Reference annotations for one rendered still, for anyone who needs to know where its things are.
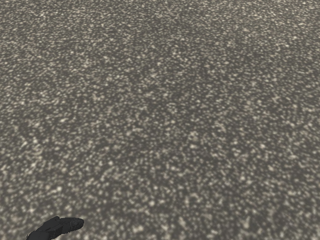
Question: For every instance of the robot left hand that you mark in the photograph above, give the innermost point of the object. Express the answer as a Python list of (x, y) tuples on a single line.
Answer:
[(56, 226)]

